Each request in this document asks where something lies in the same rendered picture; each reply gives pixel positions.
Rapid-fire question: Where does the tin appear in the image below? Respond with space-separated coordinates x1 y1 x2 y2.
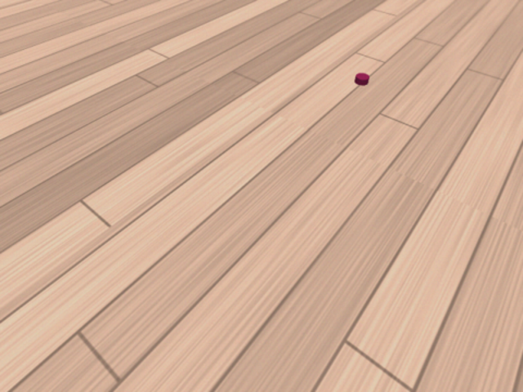
355 73 369 86

